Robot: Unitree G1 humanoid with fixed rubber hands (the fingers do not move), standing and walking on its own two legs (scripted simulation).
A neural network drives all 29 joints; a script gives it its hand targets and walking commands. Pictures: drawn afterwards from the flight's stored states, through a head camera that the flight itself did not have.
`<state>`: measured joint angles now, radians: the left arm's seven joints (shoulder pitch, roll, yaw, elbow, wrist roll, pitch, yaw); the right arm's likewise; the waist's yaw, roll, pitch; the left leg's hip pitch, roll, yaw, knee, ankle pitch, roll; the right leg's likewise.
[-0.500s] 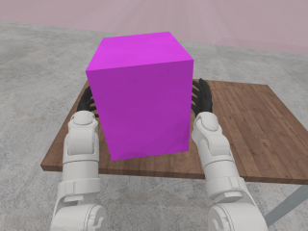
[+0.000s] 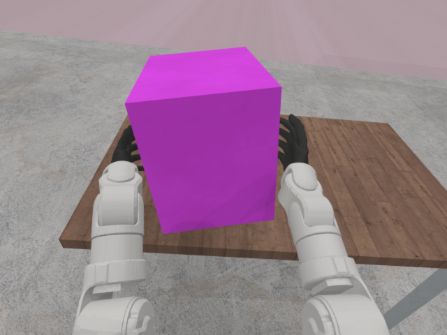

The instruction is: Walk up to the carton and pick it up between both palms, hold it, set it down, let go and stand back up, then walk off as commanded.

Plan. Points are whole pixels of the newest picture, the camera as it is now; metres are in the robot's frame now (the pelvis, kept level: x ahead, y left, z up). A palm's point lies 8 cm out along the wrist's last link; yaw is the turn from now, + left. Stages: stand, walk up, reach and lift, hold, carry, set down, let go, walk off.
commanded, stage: hold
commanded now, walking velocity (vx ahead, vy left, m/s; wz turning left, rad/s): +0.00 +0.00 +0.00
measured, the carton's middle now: (207, 132) +0.47 +0.01 +0.17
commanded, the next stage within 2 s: set down in 1.10 s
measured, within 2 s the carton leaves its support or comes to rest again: neither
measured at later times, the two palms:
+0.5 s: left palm (124, 167) +0.36 +0.15 +0.17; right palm (294, 162) +0.36 -0.14 +0.19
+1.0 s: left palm (124, 167) +0.37 +0.15 +0.17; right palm (293, 161) +0.36 -0.14 +0.19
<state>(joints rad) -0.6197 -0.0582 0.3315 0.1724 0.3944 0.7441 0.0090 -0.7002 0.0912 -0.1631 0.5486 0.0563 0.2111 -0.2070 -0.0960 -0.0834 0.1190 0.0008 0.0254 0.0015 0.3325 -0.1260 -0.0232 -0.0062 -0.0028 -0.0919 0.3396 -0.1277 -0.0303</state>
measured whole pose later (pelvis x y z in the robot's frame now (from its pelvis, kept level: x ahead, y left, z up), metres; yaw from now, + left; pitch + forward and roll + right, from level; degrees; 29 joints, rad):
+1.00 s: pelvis +0.00 +0.00 +0.00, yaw +0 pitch -12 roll +0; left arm -0.62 -0.06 0.33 0.17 0.39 0.74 0.02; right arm -0.70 0.09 -0.16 0.55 0.06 0.21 -0.21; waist -0.09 -0.08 0.11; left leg -0.01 0.03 0.00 0.33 -0.12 -0.02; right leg -0.01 0.00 -0.09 0.34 -0.13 -0.03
